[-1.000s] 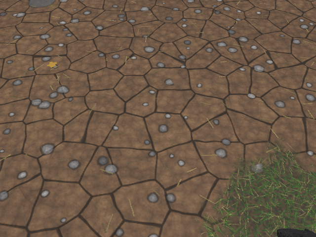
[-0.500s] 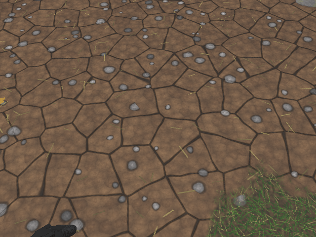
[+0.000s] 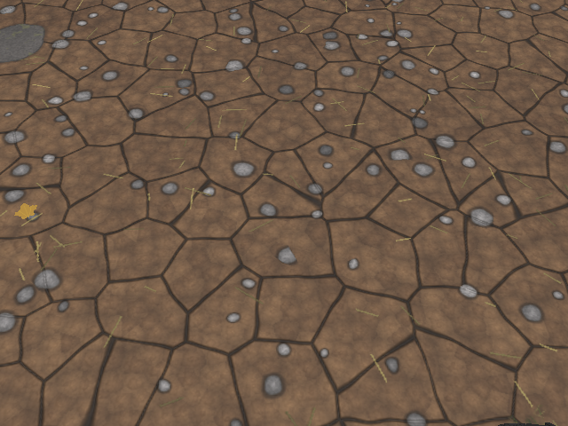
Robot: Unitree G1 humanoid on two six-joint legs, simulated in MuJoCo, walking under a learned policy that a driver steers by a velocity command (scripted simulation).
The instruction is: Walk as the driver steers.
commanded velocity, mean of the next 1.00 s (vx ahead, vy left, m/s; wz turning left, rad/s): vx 0.40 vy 0.00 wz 0.14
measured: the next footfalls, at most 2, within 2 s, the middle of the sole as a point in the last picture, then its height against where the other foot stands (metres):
right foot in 0.48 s outside the picture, level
left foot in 0.98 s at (266, 362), level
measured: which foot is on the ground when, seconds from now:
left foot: down 0.00-0.50, up 0.52-0.96, down 0.98-1.00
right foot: up 0.00-0.46, down 0.48-0.98, up 1.00-1.00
